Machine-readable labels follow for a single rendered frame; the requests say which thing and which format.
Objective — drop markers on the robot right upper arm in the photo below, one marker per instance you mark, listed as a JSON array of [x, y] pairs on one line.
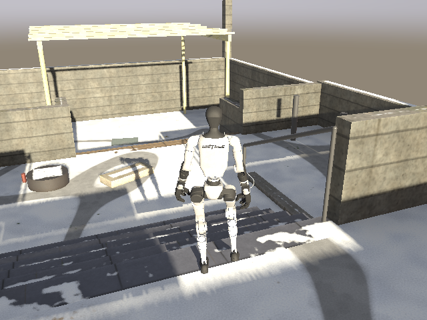
[[237, 153]]

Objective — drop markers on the left robot thigh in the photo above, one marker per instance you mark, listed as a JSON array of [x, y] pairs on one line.
[[197, 199]]

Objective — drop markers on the robot left upper arm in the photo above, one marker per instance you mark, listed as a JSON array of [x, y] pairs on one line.
[[189, 152]]

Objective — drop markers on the left robot foot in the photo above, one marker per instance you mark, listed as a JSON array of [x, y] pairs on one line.
[[204, 267]]

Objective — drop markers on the robot right forearm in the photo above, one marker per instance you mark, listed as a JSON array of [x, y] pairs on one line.
[[244, 181]]

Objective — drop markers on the right robot hand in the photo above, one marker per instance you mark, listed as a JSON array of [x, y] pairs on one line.
[[246, 200]]

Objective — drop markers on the robot left forearm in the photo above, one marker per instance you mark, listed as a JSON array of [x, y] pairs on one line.
[[182, 178]]

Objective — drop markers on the left robot hand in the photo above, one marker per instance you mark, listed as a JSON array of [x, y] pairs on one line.
[[179, 192]]

